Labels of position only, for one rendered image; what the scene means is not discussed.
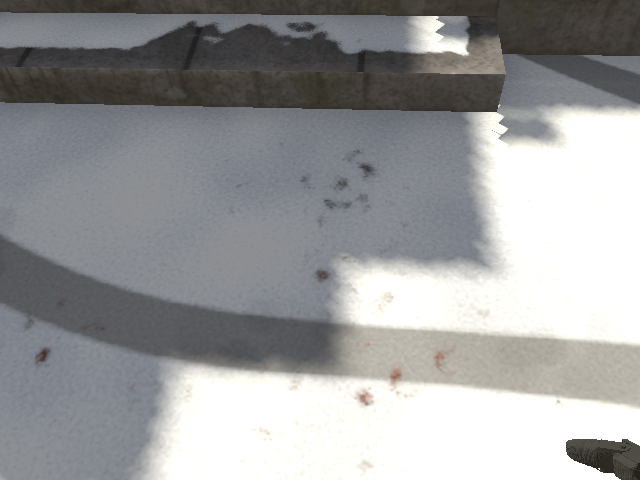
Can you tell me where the right robot hand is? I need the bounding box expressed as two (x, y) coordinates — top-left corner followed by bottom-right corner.
(566, 439), (640, 480)

